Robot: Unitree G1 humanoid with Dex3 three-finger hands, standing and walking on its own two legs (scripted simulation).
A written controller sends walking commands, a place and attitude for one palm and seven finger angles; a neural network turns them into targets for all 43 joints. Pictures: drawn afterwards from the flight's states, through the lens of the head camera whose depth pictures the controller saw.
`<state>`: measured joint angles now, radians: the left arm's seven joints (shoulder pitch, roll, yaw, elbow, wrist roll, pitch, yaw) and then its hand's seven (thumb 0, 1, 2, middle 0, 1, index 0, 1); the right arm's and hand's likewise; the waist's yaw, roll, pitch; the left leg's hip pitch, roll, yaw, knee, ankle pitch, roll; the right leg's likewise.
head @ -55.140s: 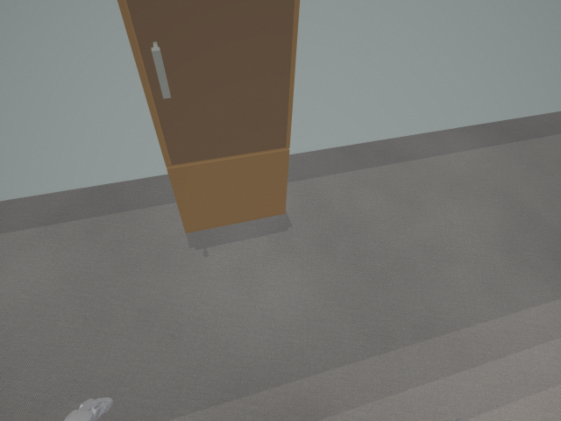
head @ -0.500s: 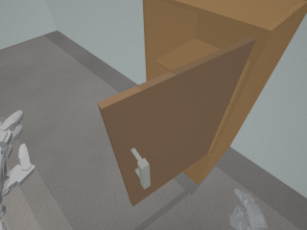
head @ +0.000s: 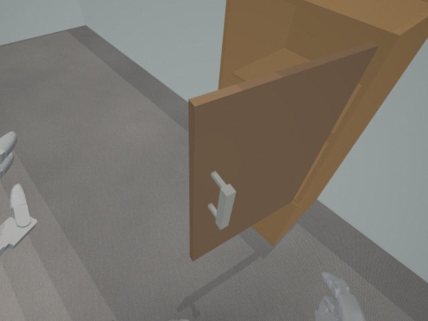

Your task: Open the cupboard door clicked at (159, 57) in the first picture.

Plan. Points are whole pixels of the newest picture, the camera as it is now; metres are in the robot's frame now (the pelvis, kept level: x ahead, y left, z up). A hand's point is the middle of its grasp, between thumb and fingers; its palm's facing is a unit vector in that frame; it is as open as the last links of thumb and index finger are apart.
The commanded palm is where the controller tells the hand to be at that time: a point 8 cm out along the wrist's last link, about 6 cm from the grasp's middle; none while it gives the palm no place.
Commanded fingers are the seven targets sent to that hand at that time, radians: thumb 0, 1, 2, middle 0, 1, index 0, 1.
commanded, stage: step back with the hand held close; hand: left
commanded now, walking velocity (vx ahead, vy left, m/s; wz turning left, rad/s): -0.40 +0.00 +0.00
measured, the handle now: (219, 201) +0.34 +0.02 +0.02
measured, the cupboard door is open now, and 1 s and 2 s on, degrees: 79 79 79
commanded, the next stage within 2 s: stop stepping back and stand still in 0.30 s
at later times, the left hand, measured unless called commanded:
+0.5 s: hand out of the picture +0.07 +0.21 +0.19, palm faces +0.24 -0.74 -0.62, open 7.4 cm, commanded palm +0.03 +0.25 +0.19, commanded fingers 0.00 0.90 0.90 -0.20 -0.30 -0.20 -0.30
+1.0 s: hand out of the picture -0.02 +0.27 +0.19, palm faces +0.41 -0.74 -0.54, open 7.4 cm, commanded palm -0.06 +0.30 +0.19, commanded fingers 0.00 0.90 0.90 -0.20 -0.30 -0.20 -0.30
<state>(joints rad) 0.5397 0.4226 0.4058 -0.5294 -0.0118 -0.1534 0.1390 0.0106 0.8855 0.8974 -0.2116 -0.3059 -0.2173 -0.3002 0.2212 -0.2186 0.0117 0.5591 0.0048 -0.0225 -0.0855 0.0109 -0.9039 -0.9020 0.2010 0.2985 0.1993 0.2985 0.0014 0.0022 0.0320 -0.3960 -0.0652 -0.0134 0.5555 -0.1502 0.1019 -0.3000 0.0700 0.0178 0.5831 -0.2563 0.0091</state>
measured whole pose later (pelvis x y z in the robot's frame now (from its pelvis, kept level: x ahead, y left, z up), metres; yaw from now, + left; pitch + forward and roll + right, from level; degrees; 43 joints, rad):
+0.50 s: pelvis -0.12 -0.04 -0.01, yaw -4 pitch +1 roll -2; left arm 0.72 0.62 0.58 -0.70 -0.10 -0.24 0.09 0.01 0.88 0.90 -0.22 -0.31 -0.23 -0.30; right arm 0.16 -0.18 0.02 0.59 0.04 0.00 -0.02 0.01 -0.91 -0.90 0.20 0.30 0.20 0.30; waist 0.01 -0.04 0.01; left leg -0.62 -0.01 -0.03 0.81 -0.22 0.01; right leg -0.09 0.12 0.01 0.50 -0.44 -0.07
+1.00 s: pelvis -0.21 +0.00 +0.01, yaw -2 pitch +1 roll -1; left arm 0.62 0.51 0.48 -0.56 -0.05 -0.15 0.16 0.01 0.89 0.90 -0.21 -0.31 -0.22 -0.30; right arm 0.23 -0.14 0.05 0.59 -0.01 -0.10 -0.05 0.01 -0.90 -0.90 0.20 0.30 0.20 0.30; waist 0.02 -0.02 -0.05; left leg -0.44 -0.02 0.05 0.55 -0.29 0.01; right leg -0.09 0.06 -0.06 0.40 -0.48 -0.08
